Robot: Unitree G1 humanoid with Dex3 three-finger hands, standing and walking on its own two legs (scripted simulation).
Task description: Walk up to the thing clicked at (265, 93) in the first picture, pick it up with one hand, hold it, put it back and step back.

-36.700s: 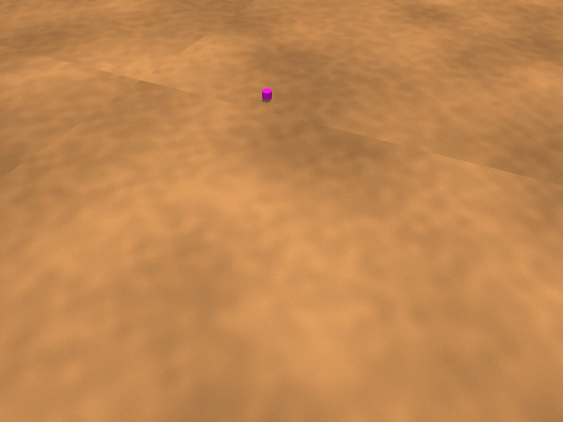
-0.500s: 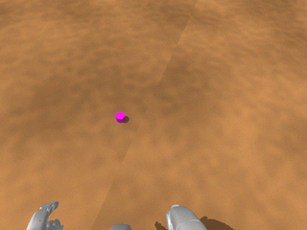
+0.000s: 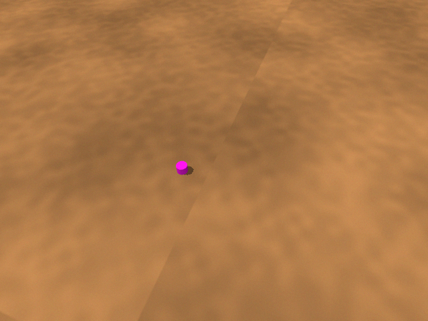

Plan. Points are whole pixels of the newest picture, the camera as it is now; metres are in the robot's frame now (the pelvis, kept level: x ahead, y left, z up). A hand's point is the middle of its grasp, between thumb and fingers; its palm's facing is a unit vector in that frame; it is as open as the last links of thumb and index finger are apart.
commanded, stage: step back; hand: left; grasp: from above
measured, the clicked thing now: (182, 167) +1.03 +0.25 -0.73
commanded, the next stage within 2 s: stand in 0.86 s
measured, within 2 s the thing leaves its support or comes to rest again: neither
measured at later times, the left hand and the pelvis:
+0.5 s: hand out of the picture +0.11 +0.24 -0.13, palm faces +0.05 -0.93 -0.36, open 7.4 cm; pelvis +0.03 -0.02 +0.01, yaw +2 degrees
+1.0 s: hand out of the picture +0.15 +0.27 -0.13, palm faces +0.03 -0.94 -0.34, open 7.4 cm; pelvis +0.06 +0.01 +0.02, yaw +1 degrees
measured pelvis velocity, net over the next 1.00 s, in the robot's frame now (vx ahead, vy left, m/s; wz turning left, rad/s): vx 0.06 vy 0.01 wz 0.02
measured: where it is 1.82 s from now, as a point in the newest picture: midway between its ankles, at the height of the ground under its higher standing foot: outside the picture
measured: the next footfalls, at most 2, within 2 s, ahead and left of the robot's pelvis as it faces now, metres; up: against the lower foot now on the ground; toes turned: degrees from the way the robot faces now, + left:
right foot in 0.30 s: +0.10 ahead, -0.14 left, +0.00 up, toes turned -2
left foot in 0.56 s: +0.09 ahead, +0.13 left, +0.00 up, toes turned +1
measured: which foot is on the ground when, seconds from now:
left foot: down 0.00-0.32, up 0.34-0.54, down 0.56-1.00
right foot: down 0.00-0.04, up 0.06-0.28, down 0.30-1.00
